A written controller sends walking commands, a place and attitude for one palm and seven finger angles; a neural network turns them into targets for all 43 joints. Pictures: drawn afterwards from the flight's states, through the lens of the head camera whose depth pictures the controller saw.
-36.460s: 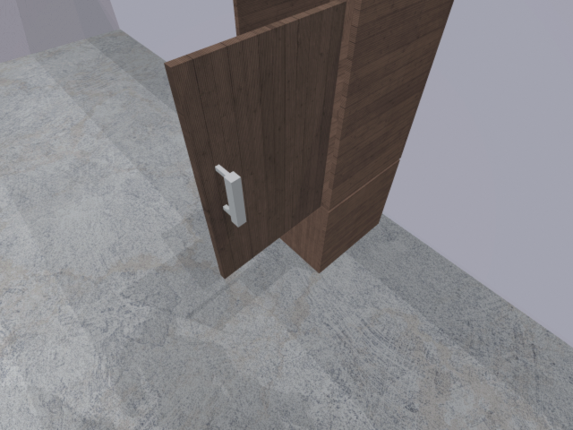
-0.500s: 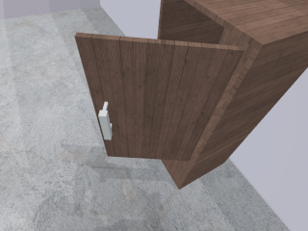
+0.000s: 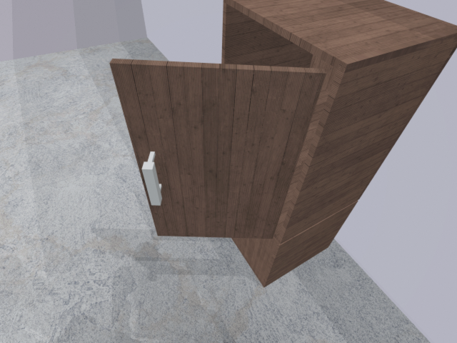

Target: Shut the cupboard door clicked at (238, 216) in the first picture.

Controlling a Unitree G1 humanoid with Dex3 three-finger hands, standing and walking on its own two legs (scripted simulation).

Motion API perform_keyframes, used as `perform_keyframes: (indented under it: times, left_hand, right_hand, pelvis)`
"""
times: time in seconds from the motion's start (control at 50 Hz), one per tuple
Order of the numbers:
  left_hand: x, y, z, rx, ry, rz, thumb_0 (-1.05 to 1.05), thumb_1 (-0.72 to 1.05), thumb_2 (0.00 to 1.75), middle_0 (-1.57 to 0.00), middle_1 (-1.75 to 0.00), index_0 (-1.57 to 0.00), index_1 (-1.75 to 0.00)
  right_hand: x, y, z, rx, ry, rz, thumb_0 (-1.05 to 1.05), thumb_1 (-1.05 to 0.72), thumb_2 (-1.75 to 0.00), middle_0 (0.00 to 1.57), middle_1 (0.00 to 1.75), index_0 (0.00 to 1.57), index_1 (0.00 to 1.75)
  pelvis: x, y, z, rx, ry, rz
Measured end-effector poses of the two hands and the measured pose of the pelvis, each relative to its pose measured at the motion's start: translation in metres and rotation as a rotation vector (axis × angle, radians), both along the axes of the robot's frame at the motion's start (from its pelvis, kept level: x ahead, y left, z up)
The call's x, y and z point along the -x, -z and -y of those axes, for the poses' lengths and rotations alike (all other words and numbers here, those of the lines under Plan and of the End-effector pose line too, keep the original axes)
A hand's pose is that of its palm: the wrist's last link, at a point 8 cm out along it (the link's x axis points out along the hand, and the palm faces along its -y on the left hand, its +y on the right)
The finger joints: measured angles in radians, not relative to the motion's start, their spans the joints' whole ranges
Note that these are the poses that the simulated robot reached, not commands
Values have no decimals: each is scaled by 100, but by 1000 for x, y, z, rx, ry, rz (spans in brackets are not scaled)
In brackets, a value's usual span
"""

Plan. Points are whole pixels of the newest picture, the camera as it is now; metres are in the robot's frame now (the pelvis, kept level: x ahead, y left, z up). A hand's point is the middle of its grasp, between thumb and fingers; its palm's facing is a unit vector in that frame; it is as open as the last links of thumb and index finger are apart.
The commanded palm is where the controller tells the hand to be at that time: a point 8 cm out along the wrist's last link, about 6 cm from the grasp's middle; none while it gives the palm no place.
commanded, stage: come to a stop and stand still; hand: left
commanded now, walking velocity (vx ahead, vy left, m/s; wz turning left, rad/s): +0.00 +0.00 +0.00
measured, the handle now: (154, 178) +0.48 +0.20 -0.03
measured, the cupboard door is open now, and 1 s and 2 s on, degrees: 59 59 59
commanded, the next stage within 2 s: look again from close up in 0.18 s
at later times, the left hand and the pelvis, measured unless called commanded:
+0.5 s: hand out of the picture -0.02 +0.16 -0.19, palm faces +0.05 -0.99 -0.16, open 7.4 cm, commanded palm none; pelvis +0.01 +0.01 -0.01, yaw +1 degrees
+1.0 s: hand (118, 328) +0.17 +0.21 -0.09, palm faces +0.23 -0.96 -0.19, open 7.3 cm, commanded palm +0.13 +0.23 -0.07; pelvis +0.04 +0.01 -0.01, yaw +3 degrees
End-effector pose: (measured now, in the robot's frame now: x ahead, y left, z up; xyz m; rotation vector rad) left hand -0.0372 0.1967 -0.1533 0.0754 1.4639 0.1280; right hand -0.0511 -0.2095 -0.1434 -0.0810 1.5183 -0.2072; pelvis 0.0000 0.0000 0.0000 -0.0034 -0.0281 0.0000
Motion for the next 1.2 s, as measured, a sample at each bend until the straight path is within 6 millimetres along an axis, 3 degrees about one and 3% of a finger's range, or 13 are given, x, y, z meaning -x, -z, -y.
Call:
perform_keyframes:
  times: [0.16, 0.34, 0.4, 0.48, 0.62, 0.9, 0.94, 1.02, 1.08, 1.14, 1.2]
  left_hand:
    - [25, -3, 3, -6, -19, -55, 0, 90, 90, -19, -30, -20, -29]
    - [33, -2, 5, -11, -11, -65, 0, 90, 90, -19, -30, -20, -29]
    - [22, 4, -1, -13, -9, -39, 0, 90, 90, -20, -30, -20, -29]
    - [-7, 10, -15, -29, -2, 23, 0, 90, 90, -20, -30, -20, -29]
    - [-54, 2, -31, -58, 14, 125, 0, 91, 90, -19, -30, -20, -29]
    - [-79, 6, -41, -57, 56, 91, 0, 90, 90, -19, -30, -20, -29]
    - [-112, -15, -50, -87, -35, 260, 1, 90, 90, -20, -30, -21, -30]
    - [-201, -111, -52, -161, -63, 878, 2, 91, 90, -21, -32, -22, -31]
    - [-245, -164, -38, -116, -39, 1258, 1, 91, 90, -24, -35, -24, -34]
    - [-256, -168, -21, 1, 19, 1474, 0, 91, 90, -27, -39, -28, -38]
    - [-241, -135, -15, 79, 101, 1464, 0, 91, 90, -32, -44, -33, -43]
  right_hand:
    - [8, 3, -12, -32, 15, -11, 0, -91, -90, 20, 30, 19, 30]
    - [-17, 8, -13, -47, -23, 53, 0, -91, -90, 20, 30, 20, 30]
    - [-26, 12, -8, -26, -40, 80, 1, -91, -90, 20, 30, 20, 30]
    - [-41, 13, -8, -3, -47, 126, 1, -92, -90, 20, 30, 19, 30]
    - [-70, 8, -2, 22, -74, 146, 2, -93, -90, 20, 30, 20, 30]
    - [-133, -8, 9, 71, -112, 242, 1, -91, -90, 20, 30, 20, 30]
    - [-145, -14, 11, 96, -120, 354, 1, -91, -90, 20, 30, 20, 30]
    - [-174, -28, 15, 92, -168, 602, 1, -91, -90, 20, 30, 20, 30]
    - [-204, -31, 21, 69, -203, 761, 1, -90, -90, 20, 30, 20, 30]
    - [-233, -30, 31, 79, -232, 873, 1, -90, -90, 20, 30, 20, 30]
    - [-259, -31, 41, 100, -247, 942, 1, -90, -90, 20, 30, 20, 30]
  pelvis:
    - [4, 1, 2, 1, 1, -11]
    - [3, 4, 2, 21, -8, -25]
    - [0, 11, -3, 44, -24, -25]
    - [-10, 15, -9, 34, -19, -18]
    - [-22, 11, -15, 8, -5, -44]
    - [-44, 7, -14, 8, 11, -47]
    - [-40, 10, -13, 16, -6, -40]
    - [-39, 13, -10, 3, -62, -55]
    - [-34, 24, -6, -17, -79, -83]
    - [-30, 45, 2, -21, -69, -115]
    - [-28, 64, 12, -15, -60, -150]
